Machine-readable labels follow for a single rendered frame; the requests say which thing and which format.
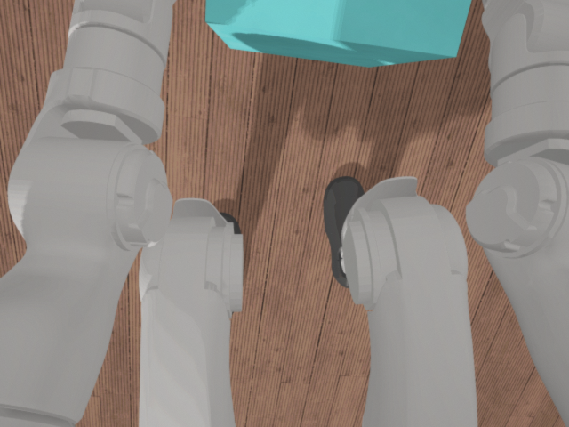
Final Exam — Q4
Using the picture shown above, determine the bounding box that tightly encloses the robot thigh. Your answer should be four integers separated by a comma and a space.
343, 196, 477, 427
139, 216, 244, 427

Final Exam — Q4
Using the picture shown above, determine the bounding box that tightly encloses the robot right thigh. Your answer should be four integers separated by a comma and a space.
343, 196, 477, 427

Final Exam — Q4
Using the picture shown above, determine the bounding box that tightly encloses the robot left thigh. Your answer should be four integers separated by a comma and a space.
139, 216, 244, 427

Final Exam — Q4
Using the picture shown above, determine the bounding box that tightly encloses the left robot forearm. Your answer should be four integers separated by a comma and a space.
7, 0, 177, 225

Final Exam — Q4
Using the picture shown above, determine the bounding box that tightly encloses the robot left upper arm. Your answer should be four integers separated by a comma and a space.
0, 137, 172, 427

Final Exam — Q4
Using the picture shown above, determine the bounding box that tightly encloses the right robot forearm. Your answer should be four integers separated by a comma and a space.
482, 0, 569, 167

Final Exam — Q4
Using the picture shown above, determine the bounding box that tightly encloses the robot right upper arm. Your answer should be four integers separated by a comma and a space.
466, 157, 569, 427

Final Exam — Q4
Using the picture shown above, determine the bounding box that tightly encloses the carton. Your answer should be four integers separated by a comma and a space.
205, 0, 471, 68

